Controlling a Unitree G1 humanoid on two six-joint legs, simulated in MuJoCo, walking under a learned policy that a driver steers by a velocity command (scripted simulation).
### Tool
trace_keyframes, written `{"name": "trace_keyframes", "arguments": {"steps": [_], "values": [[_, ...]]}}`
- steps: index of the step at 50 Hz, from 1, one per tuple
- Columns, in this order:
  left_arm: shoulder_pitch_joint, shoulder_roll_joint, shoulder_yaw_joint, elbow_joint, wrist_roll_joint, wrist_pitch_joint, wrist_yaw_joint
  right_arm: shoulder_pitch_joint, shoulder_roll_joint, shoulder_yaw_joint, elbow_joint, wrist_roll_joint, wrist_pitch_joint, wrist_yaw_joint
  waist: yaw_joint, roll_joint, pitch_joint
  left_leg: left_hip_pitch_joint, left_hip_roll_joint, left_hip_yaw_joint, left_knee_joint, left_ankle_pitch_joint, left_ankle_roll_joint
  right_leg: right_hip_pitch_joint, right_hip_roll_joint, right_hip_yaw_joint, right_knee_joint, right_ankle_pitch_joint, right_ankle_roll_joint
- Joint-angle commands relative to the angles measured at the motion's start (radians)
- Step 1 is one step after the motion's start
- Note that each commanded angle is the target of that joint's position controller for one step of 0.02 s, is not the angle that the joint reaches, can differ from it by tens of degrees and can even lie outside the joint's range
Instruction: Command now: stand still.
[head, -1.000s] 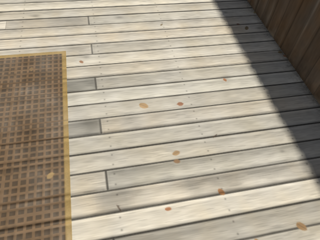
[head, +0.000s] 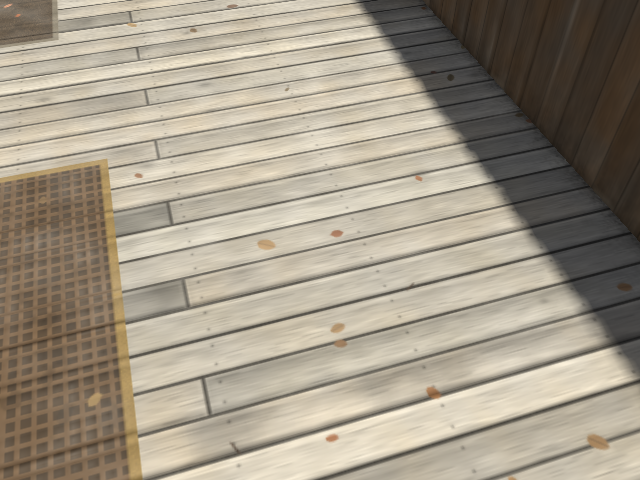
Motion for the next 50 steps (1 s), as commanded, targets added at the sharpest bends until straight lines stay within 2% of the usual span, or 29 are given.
{"name": "trace_keyframes", "arguments": {"steps": [1,20,21,23,24,25,26,27,28,30,32,33,34,35,36,37,38,39,40,41,44,47,50], "values": [[0.027,0.084,0.009,-0.004,0.000,-0.008,0.005,0.040,-0.094,-0.013,-0.004,0.000,-0.008,-0.004,-0.005,0.007,0.030,-0.053,0.108,-0.109,-0.088,0.035,0.029,-0.013,-0.097,0.096,-0.057,0.053,-0.022],[0.074,0.026,-0.002,0.065,-0.001,-0.009,0.013,0.101,-0.042,0.000,0.066,0.000,-0.012,-0.012,-0.005,0.005,0.040,-0.067,0.098,-0.106,-0.075,0.063,0.032,-0.018,-0.102,0.083,-0.037,0.072,-0.018],[0.083,0.019,-0.003,0.069,0.000,-0.009,0.013,0.111,-0.039,0.000,0.070,-0.001,-0.011,-0.012,-0.006,0.009,0.019,-0.060,0.091,-0.106,-0.086,-0.022,0.034,-0.012,-0.092,0.077,-0.039,0.004,-0.019],[0.084,0.032,0.005,0.060,0.004,-0.004,0.011,0.122,-0.078,-0.018,0.068,-0.002,-0.002,-0.011,-0.011,0.043,0.039,-0.087,0.077,-0.129,-0.093,-0.302,0.062,-0.062,-0.039,0.036,0.030,-0.220,-0.036],[0.077,0.033,0.009,0.049,0.011,-0.002,0.007,0.132,-0.095,-0.028,0.063,-0.004,0.005,-0.009,-0.018,0.068,0.071,-0.108,0.094,-0.171,-0.112,-0.460,0.089,-0.127,-0.014,0.018,0.078,-0.338,-0.047],[0.053,0.024,0.010,0.030,0.019,-0.001,0.001,0.162,-0.103,-0.035,0.064,-0.004,0.009,-0.007,-0.036,0.091,0.115,-0.111,0.134,-0.240,-0.150,-0.575,0.121,-0.212,0.003,0.002,0.140,-0.383,-0.051],[0.031,-0.005,0.005,0.010,0.027,-0.007,-0.005,0.201,-0.113,-0.042,0.073,-0.005,0.010,-0.007,-0.051,0.135,0.137,-0.091,0.202,-0.334,-0.203,-0.648,0.159,-0.273,0.017,-0.040,0.232,-0.346,-0.048],[0.014,-0.022,0.001,-0.008,0.037,-0.016,-0.011,0.218,-0.118,-0.050,0.078,-0.007,0.008,-0.007,-0.055,0.158,0.156,-0.097,0.274,-0.413,-0.242,-0.653,0.198,-0.296,-0.007,-0.073,0.317,-0.269,-0.045],[-0.001,-0.013,0.004,-0.025,0.035,-0.028,-0.016,0.212,-0.115,-0.054,0.074,-0.010,0.003,-0.005,-0.051,0.144,0.161,-0.108,0.307,-0.443,-0.266,-0.607,0.218,-0.313,-0.035,-0.068,0.366,-0.244,-0.047],[0.003,0.002,0.012,-0.044,0.027,-0.049,-0.027,0.179,-0.124,-0.063,0.058,-0.017,-0.012,0.000,-0.029,0.115,0.140,-0.091,0.301,-0.403,-0.252,-0.494,0.215,-0.312,-0.055,-0.060,0.365,-0.277,-0.053],[0.076,-0.018,0.014,-0.035,0.015,-0.065,-0.034,0.116,-0.125,-0.068,0.038,-0.004,-0.022,0.004,0.025,0.112,0.128,-0.189,0.240,-0.294,-0.195,-0.433,0.181,-0.132,-0.035,-0.096,0.205,-0.209,-0.066],[0.161,-0.029,0.017,-0.003,0.008,-0.070,-0.031,0.081,-0.114,-0.068,0.026,0.002,-0.024,0.006,0.064,0.091,0.122,-0.285,0.191,-0.232,-0.133,-0.420,0.160,0.033,0.001,-0.122,0.106,-0.146,-0.068],[0.248,-0.012,0.027,0.028,0.009,-0.074,-0.024,0.059,-0.094,-0.064,0.011,-0.002,-0.030,0.008,0.094,0.034,0.116,-0.379,0.138,-0.173,-0.021,-0.387,0.137,0.174,0.002,-0.086,0.038,-0.158,-0.068],[0.362,0.054,0.044,0.045,0.022,-0.083,-0.014,0.035,-0.032,-0.047,-0.014,-0.007,-0.042,0.015,0.133,-0.156,0.075,-0.486,0.037,-0.037,0.272,-0.313,0.098,0.291,-0.200,0.210,-0.127,-0.351,-0.091],[0.466,0.156,0.070,0.068,0.013,-0.077,-0.016,0.024,-0.004,-0.040,-0.055,-0.011,-0.050,0.024,0.141,-0.318,0.065,-0.651,-0.048,0.067,0.524,-0.345,0.080,0.320,-0.397,0.589,-0.273,-0.590,-0.178],[0.387,0.115,0.063,0.052,0.015,-0.069,-0.013,0.001,-0.075,-0.055,-0.060,-0.040,-0.053,0.033,0.087,-0.161,0.135,-0.671,0.023,0.003,0.677,-0.287,0.091,0.219,-0.413,0.598,-0.266,-0.613,-0.204],[0.293,0.086,0.054,0.013,0.015,-0.076,-0.019,-0.012,-0.059,-0.053,-0.060,-0.036,-0.059,0.045,0.046,-0.075,0.163,-0.669,0.058,-0.021,0.713,-0.186,0.093,0.153,-0.374,0.507,-0.262,-0.530,-0.194],[0.240,0.072,0.050,-0.008,0.013,-0.086,-0.021,0.000,-0.039,-0.048,-0.050,-0.026,-0.068,0.053,0.018,-0.048,0.154,-0.637,0.080,-0.026,0.707,-0.105,0.081,0.133,-0.328,0.409,-0.271,-0.386,-0.176],[0.221,0.056,0.044,-0.018,0.009,-0.097,-0.019,-0.001,-0.043,-0.052,-0.047,-0.026,-0.071,0.060,0.003,-0.037,0.134,-0.613,0.092,-0.017,0.691,-0.049,0.068,0.137,-0.297,0.333,-0.276,-0.260,-0.163],[0.227,0.036,0.037,-0.014,0.008,-0.105,-0.016,0.000,-0.049,-0.055,-0.044,-0.029,-0.067,0.064,-0.002,-0.042,0.115,-0.598,0.094,-0.001,0.679,-0.014,0.053,0.152,-0.264,0.259,-0.271,-0.128,-0.151],[0.314,0.019,0.026,0.021,0.006,-0.116,-0.013,-0.049,-0.041,-0.056,-0.065,-0.024,-0.050,0.064,0.001,-0.069,0.079,-0.626,0.075,0.051,0.664,0.028,0.030,0.212,-0.227,0.129,-0.219,0.250,-0.145],[0.339,0.017,0.017,0.025,0.008,-0.116,-0.010,-0.199,-0.024,-0.046,-0.128,-0.019,-0.043,0.063,0.021,-0.082,0.101,-0.624,0.056,0.096,0.537,0.071,0.016,0.181,-0.205,0.067,-0.215,0.414,-0.148],[0.346,0.029,0.014,0.027,0.010,-0.118,-0.005,-0.315,-0.009,-0.031,-0.176,-0.008,-0.042,0.062,0.040,-0.102,0.123,-0.525,0.025,0.137,0.331,0.125,0.027,0.148,-0.194,0.028,-0.219,0.499,-0.145]]}}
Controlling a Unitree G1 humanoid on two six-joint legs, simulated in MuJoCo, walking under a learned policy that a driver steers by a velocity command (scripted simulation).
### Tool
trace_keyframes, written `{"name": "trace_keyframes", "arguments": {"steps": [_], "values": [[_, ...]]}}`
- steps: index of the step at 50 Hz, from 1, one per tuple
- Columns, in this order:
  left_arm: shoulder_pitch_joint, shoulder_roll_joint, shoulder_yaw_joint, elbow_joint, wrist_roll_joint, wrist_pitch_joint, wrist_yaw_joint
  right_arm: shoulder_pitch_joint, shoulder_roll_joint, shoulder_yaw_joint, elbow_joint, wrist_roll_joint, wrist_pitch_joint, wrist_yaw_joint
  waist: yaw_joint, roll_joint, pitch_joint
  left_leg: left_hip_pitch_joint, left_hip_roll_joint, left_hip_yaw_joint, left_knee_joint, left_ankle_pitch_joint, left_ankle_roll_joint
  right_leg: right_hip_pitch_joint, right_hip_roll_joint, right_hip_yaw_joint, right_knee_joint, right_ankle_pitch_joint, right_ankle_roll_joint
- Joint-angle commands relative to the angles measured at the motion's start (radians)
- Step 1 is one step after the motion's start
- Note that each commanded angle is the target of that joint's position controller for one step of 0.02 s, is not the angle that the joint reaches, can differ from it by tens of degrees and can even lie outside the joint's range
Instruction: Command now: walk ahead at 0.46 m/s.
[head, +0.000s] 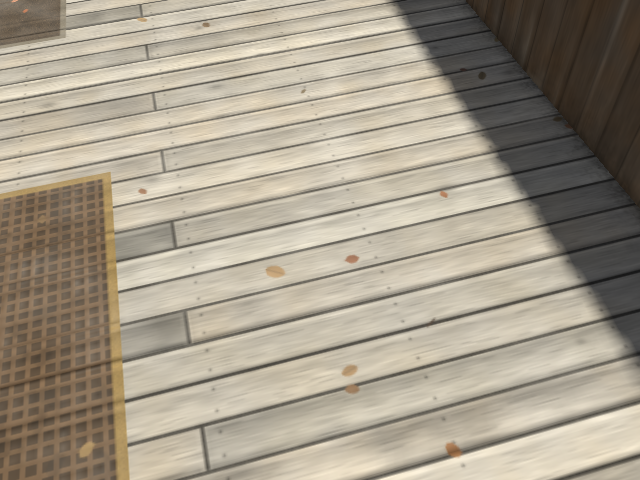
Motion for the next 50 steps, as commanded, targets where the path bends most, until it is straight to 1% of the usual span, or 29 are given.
{"name": "trace_keyframes", "arguments": {"steps": [1,3,5,6,7,8,9,10,11,12,14,16,19,21,23,27,29,30,31,32,33,34,35,36,37,39,42,46,50], "values": [[0.059,0.133,0.016,-0.013,0.001,-0.011,0.008,-0.154,-0.010,0.013,-0.100,0.010,-0.009,-0.001,-0.002,-0.137,0.135,0.022,-0.049,0.069,-0.172,0.046,0.016,-0.095,-0.232,0.093,-0.032,0.668,-0.084],[0.038,0.153,0.020,-0.013,0.001,-0.015,0.010,-0.122,-0.036,0.006,-0.104,0.011,-0.011,-0.011,-0.034,-0.142,0.110,0.123,-0.075,0.076,-0.227,0.037,0.056,-0.064,-0.254,0.074,0.026,0.865,-0.078],[0.007,0.179,0.029,-0.017,0.002,-0.015,0.013,0.043,-0.078,-0.016,-0.059,0.012,-0.022,-0.025,-0.111,-0.140,0.016,0.297,-0.119,0.069,-0.252,-0.001,0.098,-0.018,-0.260,0.054,0.225,1.094,-0.062],[-0.015,0.191,0.033,-0.022,-0.001,-0.011,0.012,0.199,-0.097,-0.030,-0.007,0.013,-0.031,-0.032,-0.176,-0.126,-0.062,0.461,-0.128,0.063,-0.318,0.031,0.118,-0.039,-0.247,0.038,0.402,1.073,-0.052],[-0.022,0.183,0.032,-0.032,-0.005,-0.009,0.006,0.346,-0.139,-0.049,0.035,-0.004,-0.038,-0.042,-0.231,-0.098,-0.137,0.681,-0.037,-0.031,-0.346,-0.024,0.146,-0.187,-0.213,0.025,0.628,0.842,-0.044],[0.036,0.088,0.016,-0.060,-0.017,-0.006,-0.004,0.448,-0.234,-0.071,0.042,-0.027,-0.040,-0.044,-0.204,0.076,-0.256,0.902,0.254,-0.427,-0.382,-0.189,0.227,-0.441,-0.093,-0.024,0.997,0.222,-0.023],[0.077,0.105,0.032,-0.057,-0.023,0.000,-0.015,0.393,-0.231,-0.074,0.040,-0.004,-0.026,-0.030,-0.157,0.149,-0.294,0.935,0.362,-0.832,-0.574,-0.299,0.333,-0.660,0.025,0.068,1.233,-0.190,-0.019],[-0.032,0.147,0.043,-0.089,-0.005,0.005,-0.013,0.257,-0.180,-0.062,0.019,0.017,-0.026,-0.026,-0.107,0.053,-0.114,0.782,0.324,-0.700,-0.620,-0.424,0.293,-0.745,-0.063,0.103,1.237,-0.092,-0.035],[-0.120,0.151,0.046,-0.114,0.003,0.001,-0.019,0.180,-0.106,-0.043,0.002,0.023,-0.035,-0.021,-0.093,-0.011,-0.010,0.626,0.288,-0.568,-0.657,-0.361,0.263,-0.733,-0.100,0.094,1.179,-0.007,-0.036],[-0.141,0.129,0.047,-0.117,0.004,0.003,-0.021,0.157,-0.064,-0.030,0.007,0.015,-0.046,-0.021,-0.057,-0.046,0.042,0.518,0.244,-0.468,-0.682,-0.238,0.229,-0.682,-0.130,0.093,1.117,0.031,-0.033],[-0.108,0.087,0.043,-0.108,0.023,0.028,-0.027,0.190,-0.022,-0.011,0.037,0.012,-0.066,-0.032,-0.008,-0.032,0.056,0.409,0.185,-0.314,-0.687,0.030,0.191,-0.577,-0.153,0.087,1.033,0.037,-0.008],[-0.105,0.073,0.044,-0.110,0.023,0.046,-0.025,0.255,-0.038,-0.007,0.063,0.010,-0.084,-0.036,0.008,-0.022,0.053,0.397,0.170,-0.209,-0.651,0.427,0.191,-0.558,-0.140,0.054,0.984,0.027,0.017],[-0.196,0.083,0.045,-0.142,0.016,0.060,-0.022,0.295,-0.062,0.001,0.077,0.008,-0.083,-0.036,0.009,0.020,0.048,0.427,0.119,-0.087,-0.609,0.724,0.156,-0.595,-0.125,0.007,0.833,0.110,0.037],[-0.279,0.076,0.037,-0.165,0.005,0.060,-0.022,0.306,-0.054,0.011,0.079,0.012,-0.072,-0.040,-0.010,0.050,0.043,0.435,0.080,-0.036,-0.592,0.773,0.116,-0.565,-0.106,-0.026,0.678,0.182,0.043],[-0.340,0.071,0.029,-0.176,-0.003,0.059,-0.019,0.351,-0.053,0.017,0.094,0.015,-0.065,-0.047,-0.042,0.068,0.023,0.485,0.078,-0.028,-0.569,0.793,0.094,-0.538,-0.083,-0.050,0.573,0.246,0.043],[-0.364,0.094,0.029,-0.170,-0.002,0.054,-0.001,0.396,-0.046,0.023,0.119,0.006,-0.050,-0.061,-0.065,0.077,0.015,0.580,0.119,-0.073,-0.487,0.792,0.107,-0.496,-0.062,-0.040,0.468,0.213,0.027],[-0.321,0.115,0.039,-0.156,-0.001,0.044,0.011,0.373,-0.059,0.019,0.113,0.005,-0.043,-0.067,-0.041,0.074,0.023,0.609,0.129,-0.127,-0.396,0.804,0.117,-0.448,-0.045,-0.026,0.374,0.170,0.009],[-0.267,0.127,0.045,-0.142,-0.001,0.033,0.018,0.347,-0.076,0.012,0.105,0.012,-0.041,-0.068,-0.005,0.052,0.015,0.604,0.111,-0.134,-0.314,0.765,0.100,-0.375,-0.050,-0.017,0.257,0.263,0.000],[-0.187,0.180,0.059,-0.127,0.010,0.017,0.026,0.342,-0.079,0.009,0.085,0.022,-0.044,-0.067,0.016,-0.001,-0.046,0.522,0.078,-0.132,-0.190,0.612,0.071,-0.207,-0.139,0.052,0.235,0.603,-0.018],[-0.107,0.263,0.080,-0.131,0.020,0.013,0.029,0.402,-0.026,0.019,0.050,0.045,-0.043,-0.071,-0.001,-0.143,-0.183,0.342,-0.012,-0.079,0.048,0.081,0.038,0.039,-0.386,0.239,0.321,1.126,-0.125],[-0.117,0.240,0.078,-0.147,-0.009,0.031,0.023,0.437,-0.011,0.011,0.058,0.054,-0.018,-0.076,0.011,-0.223,-0.289,0.236,-0.136,-0.043,0.267,-0.533,0.020,0.081,-0.525,0.368,0.302,1.266,-0.269],[-0.159,0.213,0.074,-0.168,-0.022,0.045,0.021,0.393,-0.064,-0.012,0.058,0.021,0.003,-0.077,-0.009,-0.117,-0.233,0.196,-0.099,-0.087,0.377,-0.538,0.013,-0.026,-0.494,0.322,0.248,1.022,-0.273],[-0.234,0.183,0.067,-0.189,-0.018,0.055,0.026,0.337,-0.055,-0.019,0.042,-0.002,0.014,-0.070,-0.027,-0.082,-0.132,0.166,-0.072,-0.096,0.400,-0.470,0.003,-0.147,-0.449,0.268,0.186,0.788,-0.240],[-0.290,0.158,0.060,-0.204,-0.010,0.063,0.037,0.302,-0.039,-0.024,0.029,-0.008,0.025,-0.062,-0.050,-0.073,-0.053,0.164,-0.043,-0.101,0.380,-0.405,-0.009,-0.257,-0.407,0.208,0.130,0.618,-0.203],[-0.313,0.145,0.057,-0.210,-0.004,0.069,0.047,0.287,-0.034,-0.030,0.018,-0.011,0.039,-0.056,-0.068,-0.095,-0.013,0.183,-0.028,-0.098,0.355,-0.354,-0.024,-0.339,-0.369,0.155,0.095,0.508,-0.177],[-0.329,0.147,0.058,-0.224,0.008,0.074,0.054,0.315,-0.013,-0.033,0.016,-0.011,0.061,-0.051,-0.085,-0.105,-0.024,0.214,-0.042,-0.063,0.342,-0.309,-0.044,-0.396,-0.335,0.080,0.087,0.444,-0.168],[-0.331,0.179,0.065,-0.235,0.014,0.070,0.052,0.284,-0.010,-0.035,-0.015,-0.005,0.084,-0.051,-0.087,-0.119,-0.047,0.204,-0.028,-0.047,0.226,-0.294,-0.051,-0.387,-0.344,0.041,0.086,0.340,-0.171],[-0.333,0.219,0.078,-0.249,0.015,0.080,0.041,0.194,-0.032,-0.033,-0.084,-0.002,0.101,-0.038,-0.058,-0.149,-0.070,0.246,-0.012,-0.016,0.058,-0.283,-0.034,-0.373,-0.374,0.018,0.076,0.166,-0.161],[-0.338,0.261,0.093,-0.261,0.016,0.098,0.029,0.184,-0.057,-0.039,-0.134,0.005,0.099,-0.021,-0.050,-0.141,-0.080,0.320,-0.020,0.016,-0.082,-0.303,-0.004,-0.363,-0.413,0.005,0.113,0.081,-0.125]]}}
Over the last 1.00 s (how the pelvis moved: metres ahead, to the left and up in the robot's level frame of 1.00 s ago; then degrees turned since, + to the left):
0.18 -0.03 -0.01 0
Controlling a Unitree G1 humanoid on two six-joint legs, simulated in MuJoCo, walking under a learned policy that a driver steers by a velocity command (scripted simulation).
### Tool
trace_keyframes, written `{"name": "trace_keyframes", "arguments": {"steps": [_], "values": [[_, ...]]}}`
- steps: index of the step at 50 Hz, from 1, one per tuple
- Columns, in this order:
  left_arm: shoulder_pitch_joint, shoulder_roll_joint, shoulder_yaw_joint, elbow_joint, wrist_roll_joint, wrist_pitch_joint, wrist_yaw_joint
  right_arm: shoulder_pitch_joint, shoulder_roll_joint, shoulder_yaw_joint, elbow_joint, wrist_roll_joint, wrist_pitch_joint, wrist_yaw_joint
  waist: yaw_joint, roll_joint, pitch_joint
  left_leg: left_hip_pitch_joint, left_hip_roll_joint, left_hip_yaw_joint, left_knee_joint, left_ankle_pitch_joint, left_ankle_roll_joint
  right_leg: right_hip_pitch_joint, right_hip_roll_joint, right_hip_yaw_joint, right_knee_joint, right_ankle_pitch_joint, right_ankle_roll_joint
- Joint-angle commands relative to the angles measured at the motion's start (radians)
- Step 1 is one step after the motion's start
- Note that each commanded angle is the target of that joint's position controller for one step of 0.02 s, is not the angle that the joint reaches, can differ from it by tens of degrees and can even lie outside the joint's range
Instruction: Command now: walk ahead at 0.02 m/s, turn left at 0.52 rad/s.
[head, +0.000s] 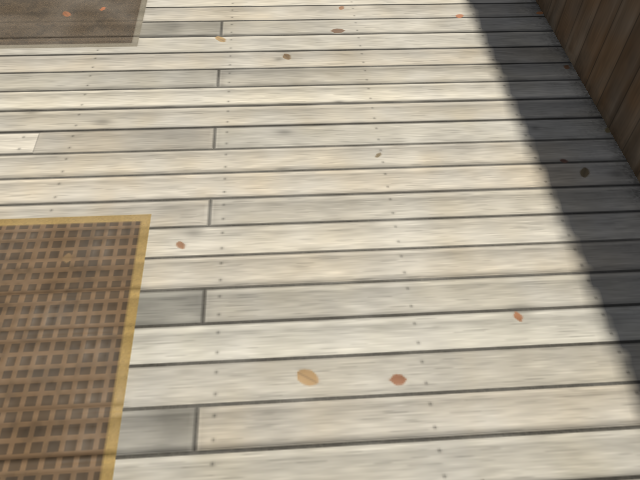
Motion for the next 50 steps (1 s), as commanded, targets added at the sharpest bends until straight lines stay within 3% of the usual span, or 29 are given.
{"name": "trace_keyframes", "arguments": {"steps": [1,2,3,4,5,6,7,9,10,11,13,15,20,23,26,28,29,30,31,32,33,34,36,40,45,48,50], "values": [[-0.001,0.172,0.041,-0.054,-0.003,0.007,-0.004,0.091,-0.058,-0.012,-0.060,0.004,-0.009,0.012,-0.024,-0.094,-0.105,0.136,-0.023,0.045,-0.147,0.036,0.031,0.031,-0.281,0.205,-0.161,-0.073,-0.110],[0.007,0.172,0.045,-0.052,-0.002,0.015,-0.007,0.130,-0.066,-0.015,-0.054,0.004,-0.017,0.012,-0.040,-0.056,-0.096,0.212,-0.033,0.027,-0.263,0.099,0.049,-0.020,-0.266,0.166,-0.095,-0.099,-0.058],[0.046,0.144,0.047,-0.041,0.001,0.029,-0.015,0.147,-0.101,-0.024,-0.055,-0.001,-0.031,0.010,-0.043,0.076,-0.058,0.244,0.026,-0.114,-0.454,0.119,0.073,-0.090,-0.199,0.094,0.065,-0.201,0.015],[0.052,0.058,0.027,-0.100,-0.012,0.038,-0.019,0.130,-0.249,-0.053,-0.098,-0.004,-0.039,-0.002,-0.020,0.367,-0.015,0.263,0.326,-0.566,-0.585,0.234,0.174,-0.337,-0.005,0.019,0.318,-0.463,0.106],[-0.085,0.083,0.025,-0.135,-0.003,0.045,-0.009,0.176,-0.268,-0.064,-0.082,-0.013,-0.039,-0.021,-0.081,0.239,0.040,0.134,0.348,-0.573,-0.616,0.350,0.259,-0.338,0.031,0.192,0.482,-0.438,0.105],[-0.077,0.076,0.024,-0.138,-0.017,0.047,-0.013,0.141,-0.231,-0.055,-0.080,-0.011,-0.040,-0.035,-0.031,0.162,0.039,0.109,0.279,-0.469,-0.584,0.330,0.248,-0.311,0.019,0.246,0.538,-0.344,0.099],[-0.047,0.083,0.026,-0.123,-0.026,0.039,-0.019,0.068,-0.202,-0.046,-0.097,-0.002,-0.040,-0.036,0.009,0.126,0.038,0.107,0.209,-0.388,-0.570,0.308,0.208,-0.298,0.017,0.267,0.536,-0.243,0.088],[0.000,0.111,0.036,-0.098,0.000,0.028,-0.028,-0.004,-0.171,-0.038,-0.139,0.010,-0.045,-0.028,0.027,0.128,-0.031,0.189,0.141,-0.319,-0.533,0.457,0.190,-0.294,0.038,0.263,0.586,-0.160,0.074],[0.009,0.112,0.039,-0.098,0.003,0.029,-0.032,0.013,-0.157,-0.034,-0.144,0.015,-0.050,-0.022,0.024,0.104,-0.071,0.227,0.139,-0.317,-0.515,0.541,0.196,-0.285,0.045,0.267,0.611,-0.158,0.076],[0.010,0.105,0.037,-0.104,0.004,0.029,-0.037,0.051,-0.156,-0.035,-0.137,0.018,-0.056,-0.017,0.015,0.082,-0.104,0.263,0.134,-0.330,-0.527,0.462,0.202,-0.287,0.040,0.273,0.603,-0.148,0.081],[-0.034,0.100,0.034,-0.127,0.004,0.030,-0.046,0.111,-0.164,-0.040,-0.125,0.016,-0.062,-0.014,-0.016,0.099,-0.087,0.320,0.131,-0.399,-0.589,0.128,0.215,-0.342,0.030,0.280,0.541,-0.134,0.093],[-0.087,0.111,0.034,-0.151,0.004,0.028,-0.052,0.147,-0.174,-0.042,-0.120,0.012,-0.067,-0.014,-0.043,0.129,-0.042,0.351,0.140,-0.467,-0.638,-0.031,0.227,-0.383,0.032,0.287,0.455,-0.131,0.105],[-0.139,0.102,0.023,-0.184,-0.001,-0.003,-0.059,0.191,-0.210,-0.052,-0.115,0.005,-0.088,-0.009,-0.069,0.110,-0.031,0.346,0.135,-0.507,-0.628,-0.010,0.252,-0.320,0.048,0.295,0.278,-0.146,0.107],[-0.140,0.097,0.014,-0.197,-0.004,-0.020,-0.064,0.187,-0.206,-0.049,-0.118,0.000,-0.100,-0.001,-0.070,0.121,-0.030,0.287,0.125,-0.503,-0.611,-0.015,0.250,-0.228,0.056,0.276,0.193,-0.168,0.086],[-0.097,0.089,0.007,-0.201,-0.010,-0.037,-0.063,0.162,-0.203,-0.047,-0.121,0.001,-0.110,0.006,-0.040,0.111,-0.022,0.164,0.112,-0.501,-0.586,-0.019,0.226,-0.043,0.073,0.252,0.078,-0.159,0.052],[0.037,0.081,0.008,-0.161,-0.009,-0.054,-0.051,0.117,-0.188,-0.041,-0.128,0.009,-0.112,0.005,0.041,0.059,-0.023,-0.001,0.048,-0.463,-0.495,-0.027,0.174,0.236,0.089,0.236,-0.084,-0.063,0.032],[0.126,0.120,0.016,-0.142,-0.001,-0.068,-0.041,0.099,-0.139,-0.026,-0.139,0.011,-0.121,0.002,0.082,-0.009,-0.050,-0.115,-0.013,-0.405,-0.371,-0.054,0.134,0.393,0.000,0.337,-0.128,-0.132,0.020],[0.223,0.223,0.033,-0.138,0.016,-0.076,-0.030,0.082,-0.050,-0.001,-0.171,0.020,-0.134,0.005,0.114,-0.210,-0.095,-0.242,-0.137,-0.237,-0.073,-0.093,0.081,0.498,-0.242,0.681,-0.287,-0.448,-0.038],[0.252,0.302,0.060,-0.110,0.012,-0.069,-0.033,0.080,-0.121,-0.016,-0.183,0.006,-0.135,0.004,0.092,-0.229,-0.019,-0.382,-0.176,-0.173,0.090,-0.135,0.080,0.417,-0.355,0.963,-0.379,-0.638,-0.130],[0.193,0.236,0.048,-0.124,0.002,-0.067,-0.041,0.083,-0.159,-0.024,-0.171,-0.010,-0.134,0.010,0.046,-0.113,0.057,-0.402,-0.107,-0.215,0.195,-0.052,0.087,0.349,-0.329,0.916,-0.367,-0.650,-0.151],[0.135,0.173,0.033,-0.138,-0.011,-0.072,-0.049,0.083,-0.156,-0.023,-0.152,-0.013,-0.134,0.025,0.018,-0.064,0.079,-0.386,-0.078,-0.210,0.210,0.033,0.079,0.304,-0.266,0.801,-0.360,-0.557,-0.129],[0.101,0.144,0.024,-0.146,-0.012,-0.077,-0.053,0.092,-0.148,-0.022,-0.141,-0.010,-0.133,0.034,-0.003,-0.072,0.063,-0.355,-0.055,-0.187,0.198,0.095,0.064,0.291,-0.212,0.694,-0.371,-0.431,-0.101],[0.120,0.116,0.015,-0.131,-0.012,-0.091,-0.055,0.075,-0.135,-0.015,-0.133,-0.025,-0.126,0.047,-0.001,-0.100,0.027,-0.328,-0.027,-0.126,0.221,0.189,0.035,0.295,-0.146,0.550,-0.373,-0.154,-0.091],[0.226,0.104,0.013,-0.077,-0.027,-0.103,-0.062,-0.055,-0.104,0.002,-0.176,-0.024,-0.117,0.052,0.023,-0.089,0.014,-0.381,0.010,-0.047,0.171,0.264,-0.008,0.340,-0.122,0.426,-0.351,0.247,-0.119],[0.273,0.127,0.014,-0.043,-0.022,-0.100,-0.058,-0.228,-0.071,0.029,-0.230,-0.009,-0.115,0.057,0.056,-0.112,0.036,-0.247,-0.004,0.014,-0.127,0.350,-0.005,0.307,-0.107,0.345,-0.344,0.385,-0.106],[0.283,0.150,0.017,-0.025,-0.021,-0.095,-0.053,-0.231,-0.093,0.025,-0.233,-0.008,-0.114,0.047,0.039,-0.106,0.039,-0.146,-0.027,0.027,-0.219,0.327,0.038,0.341,-0.153,0.344,-0.303,0.504,-0.097],[0.269,0.168,0.019,-0.017,-0.020,-0.089,-0.049,-0.126,-0.121,0.012,-0.199,-0.011,-0.119,0.030,-0.019,-0.103,-0.020,0.011,-0.077,0.038,-0.269,0.278,0.075,0.372,-0.153,0.318,-0.153,0.766,-0.074]]}}
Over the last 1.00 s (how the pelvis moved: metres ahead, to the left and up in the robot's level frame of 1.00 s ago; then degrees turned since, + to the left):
0.33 0.02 -0.01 13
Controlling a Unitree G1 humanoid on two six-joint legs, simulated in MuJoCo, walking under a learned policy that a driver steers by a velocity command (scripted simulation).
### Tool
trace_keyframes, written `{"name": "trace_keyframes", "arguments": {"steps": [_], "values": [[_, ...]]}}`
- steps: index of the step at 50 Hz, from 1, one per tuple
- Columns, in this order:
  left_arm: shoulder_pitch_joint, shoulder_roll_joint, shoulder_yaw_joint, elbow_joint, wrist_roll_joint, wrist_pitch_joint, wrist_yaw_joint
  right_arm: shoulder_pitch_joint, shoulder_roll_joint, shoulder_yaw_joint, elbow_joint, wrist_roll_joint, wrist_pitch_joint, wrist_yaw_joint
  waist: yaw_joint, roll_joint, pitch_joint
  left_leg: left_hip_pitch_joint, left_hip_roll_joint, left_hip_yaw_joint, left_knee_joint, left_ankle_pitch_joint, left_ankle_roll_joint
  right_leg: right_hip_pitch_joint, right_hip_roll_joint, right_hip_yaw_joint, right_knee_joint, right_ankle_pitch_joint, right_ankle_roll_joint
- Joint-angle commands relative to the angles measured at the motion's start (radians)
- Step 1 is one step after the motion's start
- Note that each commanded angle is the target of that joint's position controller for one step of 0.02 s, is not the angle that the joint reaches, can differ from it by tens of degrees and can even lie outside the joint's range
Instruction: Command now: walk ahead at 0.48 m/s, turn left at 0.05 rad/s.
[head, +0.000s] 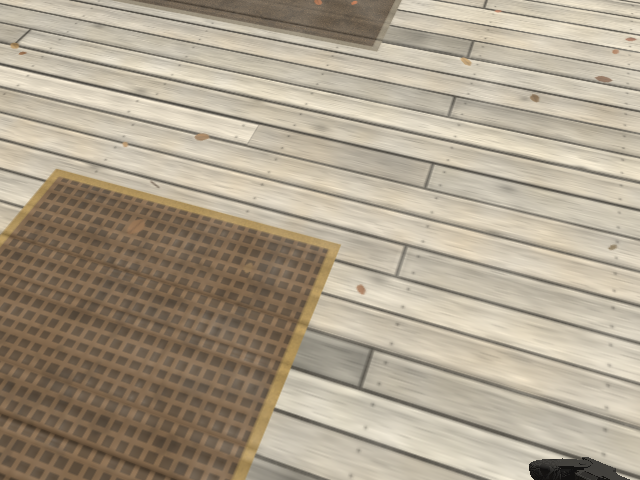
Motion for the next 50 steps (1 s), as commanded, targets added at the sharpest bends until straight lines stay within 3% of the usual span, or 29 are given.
{"name": "trace_keyframes", "arguments": {"steps": [1,2,3,4,5,6,7,8,11,14,17,20,24,26,28,29,30,31,32,33,34,35,37,39,41,45,50], "values": [[-0.023,0.187,0.037,-0.035,-0.002,0.000,0.009,0.188,-0.110,-0.039,0.009,-0.004,-0.022,-0.026,-0.156,-0.108,-0.092,0.349,-0.084,0.044,-0.108,-0.007,0.062,-0.086,-0.218,0.035,0.305,1.007,-0.096],[-0.021,0.173,0.031,-0.042,-0.006,0.002,0.010,0.338,-0.154,-0.054,0.053,-0.022,-0.034,-0.038,-0.213,-0.081,-0.185,0.591,-0.004,-0.034,-0.110,-0.025,0.093,-0.234,-0.183,0.012,0.519,0.825,-0.083],[0.036,0.071,0.005,-0.088,-0.029,0.004,0.002,0.455,-0.255,-0.077,0.060,-0.046,-0.038,-0.049,-0.211,0.122,-0.341,0.873,0.307,-0.445,-0.148,-0.209,0.175,-0.527,-0.072,-0.048,0.883,0.325,-0.044],[0.062,0.115,0.022,-0.075,-0.021,0.007,0.006,0.452,-0.259,-0.081,0.071,-0.007,-0.027,-0.042,-0.190,0.198,-0.394,0.877,0.412,-0.788,-0.299,-0.203,0.236,-0.676,0.033,0.034,1.077,-0.153,-0.048],[-0.022,0.155,0.035,-0.090,-0.004,0.012,0.007,0.346,-0.212,-0.071,0.066,0.014,-0.022,-0.039,-0.149,0.091,-0.218,0.741,0.358,-0.642,-0.309,-0.238,0.211,-0.748,-0.037,0.079,1.115,-0.074,-0.060],[-0.081,0.133,0.027,-0.101,0.000,0.006,-0.002,0.270,-0.147,-0.053,0.057,0.016,-0.028,-0.037,-0.128,0.039,-0.104,0.593,0.313,-0.510,-0.343,-0.179,0.193,-0.745,-0.074,0.071,1.067,0.002,-0.062],[-0.094,0.112,0.023,-0.098,0.001,0.008,-0.007,0.233,-0.112,-0.042,0.061,0.013,-0.035,-0.035,-0.095,0.026,-0.049,0.496,0.257,-0.412,-0.379,-0.114,0.159,-0.708,-0.108,0.062,1.000,0.044,-0.062],[-0.086,0.107,0.023,-0.093,0.016,0.020,-0.012,0.226,-0.094,-0.036,0.073,0.017,-0.043,-0.038,-0.068,0.046,-0.023,0.428,0.216,-0.344,-0.401,-0.047,0.137,-0.666,-0.127,0.057,0.954,0.059,-0.052],[-0.067,0.082,0.021,-0.070,0.018,0.051,-0.029,0.265,-0.096,-0.036,0.102,0.018,-0.070,-0.041,-0.046,0.037,-0.019,0.388,0.194,-0.221,-0.454,0.073,0.127,-0.642,-0.121,0.055,0.927,0.103,-0.035],[-0.182,0.086,0.025,-0.099,0.013,0.062,-0.035,0.313,-0.105,-0.038,0.130,0.019,-0.081,-0.045,-0.064,0.027,0.031,0.419,0.186,-0.132,-0.497,0.101,0.106,-0.765,-0.124,0.072,0.866,0.213,-0.023],[-0.280,0.080,0.022,-0.129,0.011,0.059,-0.038,0.347,-0.093,-0.031,0.150,0.021,-0.082,-0.048,-0.080,0.018,0.048,0.461,0.169,-0.049,-0.497,0.198,0.078,-0.820,-0.106,0.061,0.748,0.321,-0.015],[-0.374,0.059,0.008,-0.158,0.013,0.053,-0.044,0.373,-0.093,-0.026,0.168,0.022,-0.085,-0.055,-0.101,0.022,0.056,0.497,0.161,0.027,-0.482,0.321,0.055,-0.790,-0.093,-0.007,0.598,0.406,-0.018],[-0.485,0.049,-0.006,-0.209,0.017,0.049,-0.052,0.448,-0.104,-0.023,0.211,0.018,-0.075,-0.074,-0.134,0.022,0.070,0.637,0.192,0.083,-0.421,0.522,0.043,-0.779,-0.066,-0.096,0.446,0.367,-0.056],[-0.457,0.063,-0.001,-0.210,0.019,0.050,-0.049,0.441,-0.128,-0.026,0.218,0.014,-0.067,-0.084,-0.108,0.046,0.034,0.698,0.206,0.112,-0.318,0.800,0.031,-0.705,-0.016,-0.136,0.413,0.277,-0.093],[-0.346,0.091,0.012,-0.183,0.022,0.052,-0.040,0.421,-0.159,-0.033,0.219,0.009,-0.053,-0.094,-0.053,0.080,-0.037,0.730,0.221,0.135,-0.125,1.046,0.026,-0.581,0.047,-0.164,0.407,0.163,-0.141],[-0.243,0.117,0.026,-0.154,0.024,0.048,-0.036,0.410,-0.174,-0.038,0.213,0.006,-0.044,-0.094,-0.009,0.085,-0.096,0.702,0.226,0.139,0.036,1.024,0.031,-0.462,0.070,-0.148,0.372,0.134,-0.170],[-0.097,0.155,0.047,-0.112,0.035,0.041,-0.028,0.381,-0.181,-0.040,0.197,0.012,-0.040,-0.090,0.068,0.052,-0.168,0.572,0.208,0.153,0.269,0.838,0.023,-0.245,0.054,-0.085,0.285,0.155,-0.212],[-0.003,0.249,0.076,-0.098,0.038,0.042,-0.012,0.387,-0.129,-0.029,0.156,0.010,-0.047,-0.081,0.082,-0.086,-0.259,0.329,0.138,0.160,0.591,0.256,0.005,-0.012,-0.185,0.211,0.286,0.132,-0.280],[-0.057,0.312,0.093,-0.119,0.019,0.054,-0.012,0.390,-0.082,-0.026,0.092,0.030,-0.055,-0.059,0.010,-0.265,-0.325,-0.087,-0.093,0.019,0.904,-0.423,-0.040,0.221,-0.389,0.773,0.146,0.172,-0.457],[-0.083,0.275,0.090,-0.115,-0.006,0.063,-0.009,0.277,-0.135,-0.030,0.076,0.012,-0.066,-0.054,0.032,-0.068,-0.219,-0.211,-0.008,-0.123,0.890,-0.317,-0.025,0.157,-0.355,0.659,0.097,0.156,-0.415],[-0.138,0.232,0.078,-0.119,-0.009,0.063,-0.003,0.241,-0.129,-0.027,0.055,0.024,-0.080,-0.048,0.001,-0.035,-0.113,-0.201,0.032,-0.118,0.808,-0.222,-0.025,0.019,-0.333,0.539,0.068,0.212,-0.375],[-0.175,0.185,0.066,-0.117,-0.004,0.060,-0.002,0.252,-0.127,-0.028,0.064,0.024,-0.082,-0.050,-0.051,0.034,-0.035,-0.143,0.062,-0.110,0.713,-0.189,-0.034,-0.113,-0.285,0.451,0.043,0.331,-0.328],[-0.211,0.158,0.054,-0.122,-0.012,0.043,0.004,0.281,-0.106,-0.023,0.068,-0.009,-0.043,-0.047,-0.104,0.016,-0.021,-0.029,0.090,-0.110,0.609,-0.183,-0.069,-0.245,-0.199,0.324,0.024,0.463,-0.286],[-0.185,0.178,0.057,-0.115,-0.017,0.024,0.001,0.276,-0.093,-0.022,0.054,-0.018,-0.013,-0.040,-0.114,-0.011,-0.030,-0.015,0.087,-0.086,0.546,-0.172,-0.096,-0.281,-0.161,0.278,0.019,0.555,-0.281],[-0.149,0.204,0.063,-0.111,-0.016,0.019,0.001,0.207,-0.089,-0.020,0.022,-0.016,-0.002,-0.036,-0.099,-0.036,-0.015,-0.049,0.088,-0.066,0.459,-0.102,-0.116,-0.296,-0.135,0.259,0.006,0.564,-0.264],[-0.066,0.207,0.065,-0.104,-0.016,0.026,0.001,0.039,-0.092,-0.015,-0.040,-0.008,-0.001,-0.031,-0.034,-0.079,-0.003,-0.112,0.069,-0.058,0.260,0.053,-0.127,-0.234,-0.107,0.271,0.024,0.565,-0.213],[0.003,0.223,0.068,-0.107,-0.002,0.032,0.012,-0.106,-0.101,-0.003,-0.099,0.003,-0.015,-0.024,0.022,-0.097,-0.001,-0.119,0.020,-0.065,0.079,0.096,-0.106,-0.111,-0.133,0.333,0.088,0.618,-0.204]]}}
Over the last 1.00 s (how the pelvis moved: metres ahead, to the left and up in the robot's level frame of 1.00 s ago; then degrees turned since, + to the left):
0.24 0.08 0.00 19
